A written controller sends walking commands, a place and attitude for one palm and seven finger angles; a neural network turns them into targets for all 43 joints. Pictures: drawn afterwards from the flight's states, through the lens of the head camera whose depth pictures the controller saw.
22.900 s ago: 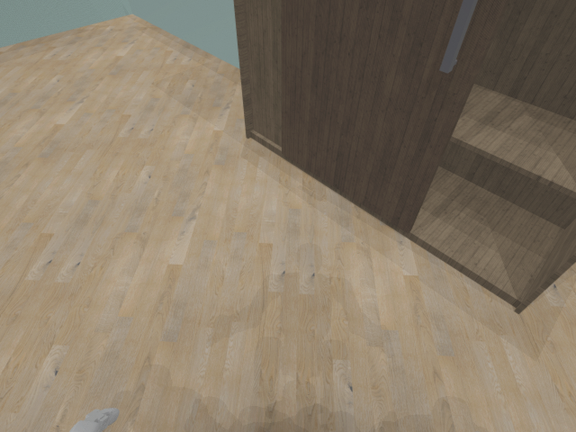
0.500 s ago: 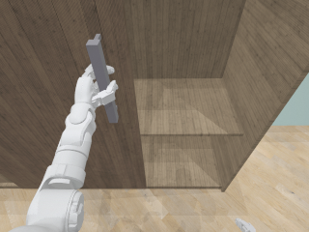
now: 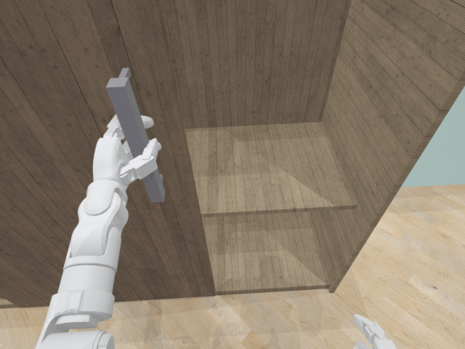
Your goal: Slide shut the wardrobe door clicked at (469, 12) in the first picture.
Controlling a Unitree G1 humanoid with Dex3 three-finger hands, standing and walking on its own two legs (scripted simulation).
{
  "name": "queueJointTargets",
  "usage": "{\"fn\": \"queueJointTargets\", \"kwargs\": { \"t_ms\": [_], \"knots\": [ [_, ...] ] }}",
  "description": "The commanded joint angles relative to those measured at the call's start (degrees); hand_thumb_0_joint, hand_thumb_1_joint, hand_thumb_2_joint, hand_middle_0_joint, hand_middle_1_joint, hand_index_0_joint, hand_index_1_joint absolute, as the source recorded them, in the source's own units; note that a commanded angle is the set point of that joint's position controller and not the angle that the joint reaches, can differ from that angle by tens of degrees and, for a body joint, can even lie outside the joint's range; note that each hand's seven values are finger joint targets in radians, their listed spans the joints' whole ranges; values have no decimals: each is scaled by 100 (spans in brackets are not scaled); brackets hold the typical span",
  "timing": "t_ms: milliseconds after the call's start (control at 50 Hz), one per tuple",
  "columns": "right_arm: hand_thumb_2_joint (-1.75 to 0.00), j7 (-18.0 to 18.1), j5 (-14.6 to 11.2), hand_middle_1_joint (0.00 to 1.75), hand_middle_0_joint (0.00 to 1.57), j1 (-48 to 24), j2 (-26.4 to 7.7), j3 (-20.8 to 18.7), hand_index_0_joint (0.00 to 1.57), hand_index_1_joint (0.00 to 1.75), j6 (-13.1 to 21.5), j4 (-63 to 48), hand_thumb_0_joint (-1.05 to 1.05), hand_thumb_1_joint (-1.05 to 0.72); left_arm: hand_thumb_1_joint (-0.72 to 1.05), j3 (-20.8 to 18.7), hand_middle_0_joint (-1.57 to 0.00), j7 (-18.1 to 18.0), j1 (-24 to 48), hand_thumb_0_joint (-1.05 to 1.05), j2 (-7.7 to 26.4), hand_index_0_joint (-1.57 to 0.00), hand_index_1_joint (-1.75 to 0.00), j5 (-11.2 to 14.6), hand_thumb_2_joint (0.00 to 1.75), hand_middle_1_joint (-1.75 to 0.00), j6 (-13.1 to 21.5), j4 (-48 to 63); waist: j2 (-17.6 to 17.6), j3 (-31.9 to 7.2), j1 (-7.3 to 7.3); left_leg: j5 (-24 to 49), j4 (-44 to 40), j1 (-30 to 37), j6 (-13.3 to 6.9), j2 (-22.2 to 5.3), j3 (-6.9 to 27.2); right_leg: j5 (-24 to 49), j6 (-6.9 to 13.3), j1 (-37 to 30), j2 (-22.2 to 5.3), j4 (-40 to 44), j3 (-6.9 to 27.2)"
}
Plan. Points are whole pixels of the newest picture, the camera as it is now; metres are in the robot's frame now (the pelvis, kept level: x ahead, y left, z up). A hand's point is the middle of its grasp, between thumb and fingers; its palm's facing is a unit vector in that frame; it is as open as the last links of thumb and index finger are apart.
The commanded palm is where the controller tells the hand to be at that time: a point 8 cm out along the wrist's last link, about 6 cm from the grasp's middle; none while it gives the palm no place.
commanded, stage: tug the door sideways, standing still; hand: left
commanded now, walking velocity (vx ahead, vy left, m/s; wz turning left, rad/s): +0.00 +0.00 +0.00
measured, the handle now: (143, 142) +0.44 +0.17 +0.14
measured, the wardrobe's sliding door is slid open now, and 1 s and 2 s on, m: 0.49 0.42 0.19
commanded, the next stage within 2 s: step sideways, sliding the door along in 0.54 s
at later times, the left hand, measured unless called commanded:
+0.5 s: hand (157, 157) +0.39 +0.13 +0.16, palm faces +0.14 -0.99 -0.01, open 6.2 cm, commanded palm +0.36 +0.13 +0.15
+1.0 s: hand (188, 157) +0.39 +0.08 +0.15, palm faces +0.06 -0.98 -0.17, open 6.6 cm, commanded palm +0.37 +0.12 +0.15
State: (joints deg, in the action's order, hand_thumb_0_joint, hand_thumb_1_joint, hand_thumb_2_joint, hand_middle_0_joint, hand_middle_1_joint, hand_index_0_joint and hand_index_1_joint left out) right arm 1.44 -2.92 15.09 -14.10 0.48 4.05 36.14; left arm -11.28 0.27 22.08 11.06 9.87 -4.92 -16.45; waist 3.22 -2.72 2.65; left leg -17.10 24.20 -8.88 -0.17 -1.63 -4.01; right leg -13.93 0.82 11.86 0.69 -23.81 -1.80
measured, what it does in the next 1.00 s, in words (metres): stands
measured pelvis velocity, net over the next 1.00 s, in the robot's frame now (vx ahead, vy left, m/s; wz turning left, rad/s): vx -0.03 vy -0.03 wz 0.07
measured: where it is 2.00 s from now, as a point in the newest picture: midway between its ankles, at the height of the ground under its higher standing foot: outside the picture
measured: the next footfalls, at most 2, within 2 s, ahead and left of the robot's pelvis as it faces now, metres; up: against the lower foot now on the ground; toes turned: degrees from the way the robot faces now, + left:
right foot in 1.48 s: +0.14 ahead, -0.28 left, +0.00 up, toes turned +4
left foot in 1.70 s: +0.03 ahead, -0.06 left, +0.00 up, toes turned +17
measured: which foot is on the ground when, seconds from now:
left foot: down 0.00-1.00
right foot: down 0.00-1.00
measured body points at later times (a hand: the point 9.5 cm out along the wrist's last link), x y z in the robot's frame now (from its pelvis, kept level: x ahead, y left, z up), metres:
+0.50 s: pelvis -0.01 +0.01 +0.00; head +0.00 -0.01 +0.45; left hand +0.37 +0.18 +0.16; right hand +0.15 -0.21 -0.12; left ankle -0.05 +0.11 -0.74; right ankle -0.02 -0.11 -0.74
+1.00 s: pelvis -0.03 -0.03 -0.02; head +0.00 -0.06 +0.43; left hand +0.38 +0.13 +0.16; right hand +0.10 -0.26 -0.15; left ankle -0.05 +0.11 -0.74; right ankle -0.02 -0.11 -0.74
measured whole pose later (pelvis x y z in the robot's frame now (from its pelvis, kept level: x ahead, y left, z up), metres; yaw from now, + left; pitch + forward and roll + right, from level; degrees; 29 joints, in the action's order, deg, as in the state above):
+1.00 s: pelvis -0.03 -0.03 -0.02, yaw +4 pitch -1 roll -1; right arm 3.9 -1.4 13.4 -12.6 0.1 -1.0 40.2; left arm -0.6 -4.7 39.2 10.2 4.4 4.3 -32.3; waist 5.1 5.1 1.2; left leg -20.9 38.6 -15.5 0.7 -3.8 0.8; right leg -17.8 3.9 14.7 2.9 -33.7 -5.8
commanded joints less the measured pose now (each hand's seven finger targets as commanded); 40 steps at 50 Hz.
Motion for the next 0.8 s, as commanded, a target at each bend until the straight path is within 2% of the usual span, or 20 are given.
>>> {"fn": "queueJointTargets", "kwargs": {
  "t_ms": [0,20,60,80,140,180,220,300,360,400,480,560,600,620,640,660,680,700,720,780],
  "knots": [
    [-90,-8,14,30,20,-596,-601,-218,20,30,251,-939,0,-90,90,5,-45,177,1052,0,727,-45,-140,39,90,-140,264,2090,-221,-1827,-383,3785,132,599,-83,66,175,3750,28,-1216,-51,-196,-126],
    [-90,12,23,30,20,-563,-612,-229,20,30,238,-869,0,-90,90,25,-45,137,1424,0,766,-45,-140,12,90,-140,211,2045,-256,-1835,-305,3848,161,678,-84,56,186,3737,15,-1110,-39,-185,-136],
    [-90,72,16,30,20,-467,-648,-227,20,30,174,-680,0,-90,90,155,-45,61,2331,0,754,-45,-140,-25,90,-140,50,1619,-356,-1566,-78,3574,201,684,-95,52,218,3471,-6,-760,-16,-103,-134],
    [-90,99,36,30,20,-449,-650,-221,20,30,128,-604,0,-90,90,350,-45,5,2657,0,575,-45,-140,-51,90,-140,-2,1505,-385,-1366,13,3412,221,617,-106,59,233,3332,11,-649,-14,-67,-148],
    [-90,106,48,30,20,-438,-581,-237,20,30,120,-581,0,-90,90,627,-45,-100,2693,0,129,-45,-140,-83,90,-140,-146,1418,-198,-1625,19,3722,322,846,-97,75,290,3371,8,-521,-20,-134,-177],
    [-90,91,78,30,20,-409,-556,-233,20,30,89,-506,0,-90,90,834,-45,-162,2836,0,-38,-45,-140,-140,90,-140,-160,1439,86,-1796,23,3972,414,1015,-72,83,309,3403,29,-472,-44,-172,-175],
    [-90,78,93,30,20,-420,-528,-228,20,30,88,-483,0,-90,90,1045,-45,-199,2989,0,-269,-45,-140,-165,90,-140,-120,1414,-57,-1923,64,3937,418,1076,-58,70,383,3303,20,-402,-36,-212,-204],
    [-90,81,106,30,20,-442,-517,-220,20,30,80,-464,0,-90,90,1400,-45,-212,3228,0,-631,-45,-140,-190,90,-140,27,1171,-519,-1807,136,3595,401,1008,-80,66,465,3023,20,-270,-11,-228,-241],
    [-90,73,106,30,20,-469,-483,-195,20,30,108,-435,0,-90,90,1628,-45,-217,3607,0,-863,-45,-140,-202,90,-140,181,1053,-310,-1819,160,3532,401,1095,-59,55,534,2764,34,-109,-15,-251,-232],
    [-90,61,119,30,20,-481,-469,-175,20,30,121,-413,0,-90,90,1736,-45,-230,3794,0,-981,-45,-140,-210,90,-140,272,883,-243,-1766,167,3173,379,1016,-59,77,543,2520,58,-55,-11,-236,-226],
    [-90,40,120,30,20,-444,-435,-158,20,30,183,-321,0,-90,90,2023,-45,-305,4058,0,-1312,-45,-140,-243,90,-140,438,507,-197,-1574,208,2800,354,915,-36,65,627,2089,90,120,-6,-222,-249],
    [-90,-13,119,30,20,-365,-410,-178,20,30,300,-227,0,-90,90,2294,-45,-438,4495,0,-1653,-45,-140,-253,90,-140,619,329,-240,-1624,283,2660,349,973,-4,33,720,1840,90,358,28,-255,-270],
    [-90,-36,128,30,20,-319,-427,-199,20,30,336,-199,0,-90,90,2305,-45,-517,4647,0,-1658,-45,-140,-284,90,-140,716,255,-324,-1684,278,2511,314,938,10,30,753,1694,95,365,39,-261,-274],
    [-90,-29,142,30,20,-284,-456,-203,20,30,365,-147,0,-90,90,2138,-45,-575,4959,0,-1464,-45,-140,-288,90,-140,763,265,-296,-1801,279,2458,300,961,22,53,753,1677,97,355,35,-257,-257],
    [-90,122,226,30,20,-528,-816,-254,20,30,256,-231,0,-90,90,-25,-45,-751,5011,0,2072,-45,-140,-759,90,-140,1112,355,-146,-1538,-216,2086,250,311,-237,-286,767,1066,0,77,-372,-101,97],
    [-90,160,267,30,20,-545,-588,-197,20,30,157,-212,0,-90,90,764,-45,-619,4757,0,927,-45,-140,-753,90,-140,1223,156,-547,-1429,-92,1760,123,226,-268,-252,730,1041,-42,-171,-395,-181,44],
    [-90,195,249,30,20,-588,-624,-218,20,30,126,-215,0,-90,90,651,-45,-622,4745,0,1071,-45,-140,-748,90,-140,1304,12,-581,-1391,-140,1592,80,116,-304,-323,770,853,-16,-179,-405,-238,21],
    [-90,203,242,30,20,-637,-537,-202,20,30,140,-307,0,-90,90,1159,-45,-496,4654,0,403,-45,-140,-703,90,-140,1354,84,-524,-1375,-78,1607,77,253,-315,-428,857,739,-32,-37,-335,-402,-36],
    [-90,233,257,30,20,-677,-551,-232,20,30,123,-350,0,-90,90,1155,-45,-459,4597,0,401,-45,-140,-690,90,-140,1404,79,-212,-1440,-82,1755,132,479,-386,-598,986,615,-28,188,-296,-601,-59],
    [-90,278,245,30,20,-631,-581,-268,20,30,0,-424,0,-90,90,1158,-45,-435,4564,0,461,-45,-140,-680,90,-140,1407,-103,215,-1422,-53,1833,130,824,-633,-1100,1647,-188,0,781,-140,-1205,-83]
  ]
}}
